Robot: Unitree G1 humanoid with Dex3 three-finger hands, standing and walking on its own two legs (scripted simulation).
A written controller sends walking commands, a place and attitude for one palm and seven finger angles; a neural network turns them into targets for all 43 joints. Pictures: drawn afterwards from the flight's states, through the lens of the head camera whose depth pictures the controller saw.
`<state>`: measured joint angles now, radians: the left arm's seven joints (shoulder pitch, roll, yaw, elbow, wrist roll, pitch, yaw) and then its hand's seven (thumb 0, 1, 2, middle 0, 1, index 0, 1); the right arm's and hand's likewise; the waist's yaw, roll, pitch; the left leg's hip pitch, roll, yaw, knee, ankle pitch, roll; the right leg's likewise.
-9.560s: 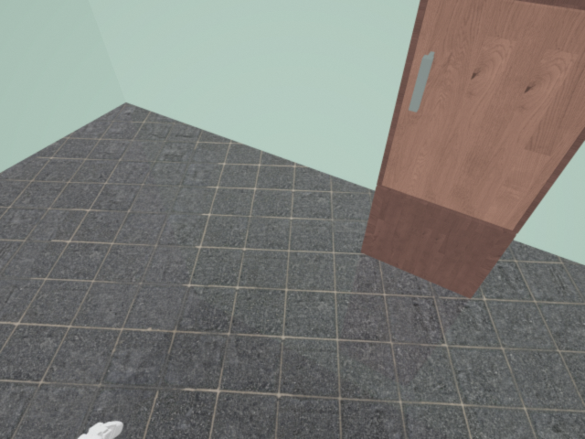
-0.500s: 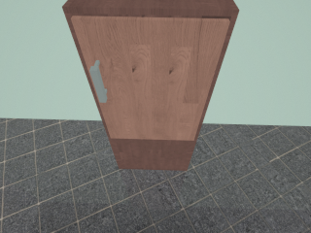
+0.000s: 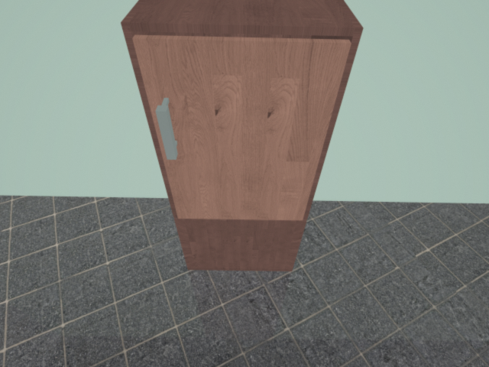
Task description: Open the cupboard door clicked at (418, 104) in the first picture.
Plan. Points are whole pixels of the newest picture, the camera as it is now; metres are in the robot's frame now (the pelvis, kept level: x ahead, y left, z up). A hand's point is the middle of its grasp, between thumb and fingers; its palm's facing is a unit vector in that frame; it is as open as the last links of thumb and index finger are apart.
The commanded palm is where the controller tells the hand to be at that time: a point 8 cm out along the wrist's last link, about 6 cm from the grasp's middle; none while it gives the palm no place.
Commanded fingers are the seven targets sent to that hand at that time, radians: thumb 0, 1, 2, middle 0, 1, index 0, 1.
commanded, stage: come to a stop and stand still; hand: left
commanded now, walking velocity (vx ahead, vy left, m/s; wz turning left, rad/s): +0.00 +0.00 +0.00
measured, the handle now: (169, 129) +0.60 +0.22 +0.05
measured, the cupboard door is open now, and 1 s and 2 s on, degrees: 0 0 0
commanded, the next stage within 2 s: look again from close up in 0.26 s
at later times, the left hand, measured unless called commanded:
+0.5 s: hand out of the picture -0.02 +0.17 -0.18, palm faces +0.02 -0.98 -0.18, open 7.3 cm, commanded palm none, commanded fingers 0.00 0.90 0.90 -0.20 -0.30 -0.20 -0.30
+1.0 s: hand out of the picture +0.04 +0.18 -0.17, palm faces +0.02 -0.98 -0.21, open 7.3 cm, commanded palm none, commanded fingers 0.00 0.90 0.90 -0.20 -0.30 -0.20 -0.30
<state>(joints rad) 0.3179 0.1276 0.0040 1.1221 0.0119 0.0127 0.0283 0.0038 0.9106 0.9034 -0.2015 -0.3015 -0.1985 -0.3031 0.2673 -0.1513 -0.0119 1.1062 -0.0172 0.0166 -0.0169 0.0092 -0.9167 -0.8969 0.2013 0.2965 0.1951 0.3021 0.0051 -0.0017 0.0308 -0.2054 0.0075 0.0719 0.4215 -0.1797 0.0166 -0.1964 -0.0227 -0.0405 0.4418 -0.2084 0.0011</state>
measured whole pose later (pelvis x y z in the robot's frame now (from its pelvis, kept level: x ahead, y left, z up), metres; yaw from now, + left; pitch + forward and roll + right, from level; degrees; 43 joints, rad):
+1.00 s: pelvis +0.02 +0.01 +0.00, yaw +0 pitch -1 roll +1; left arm 0.28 0.15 -0.01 1.07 0.01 -0.02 0.03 0.00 0.92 0.90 -0.20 -0.30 -0.20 -0.30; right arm 0.27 -0.17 0.01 1.09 -0.02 -0.03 -0.01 0.01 -0.91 -0.90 0.20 0.30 0.19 0.30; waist 0.00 0.01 0.03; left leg -0.21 -0.01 0.08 0.45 -0.23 0.03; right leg -0.21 -0.04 -0.03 0.48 -0.26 0.01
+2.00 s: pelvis +0.00 +0.01 -0.01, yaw +0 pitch -3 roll +0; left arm 0.24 0.22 0.00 0.93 0.01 0.01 0.03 0.00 0.91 0.90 -0.20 -0.30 -0.20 -0.30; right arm 0.22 -0.20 -0.02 0.96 -0.03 0.00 0.00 0.01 -0.91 -0.90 0.20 0.30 0.20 0.30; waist 0.00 0.00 0.00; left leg -0.26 0.01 0.08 0.58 -0.27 0.04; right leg -0.25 -0.03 -0.03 0.57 -0.28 0.01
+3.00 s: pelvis -0.05 +0.02 -0.01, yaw +0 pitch -3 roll +0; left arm 0.30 0.19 0.01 1.07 0.02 -0.01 0.02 0.00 0.91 0.90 -0.20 -0.30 -0.20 -0.30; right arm 0.27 -0.19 -0.03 1.10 -0.02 0.00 0.00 0.01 -0.91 -0.90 0.20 0.30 0.20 0.30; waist -0.01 0.00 0.03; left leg -0.30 -0.01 0.07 0.47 -0.15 0.05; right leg -0.28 -0.03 -0.01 0.48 -0.19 0.02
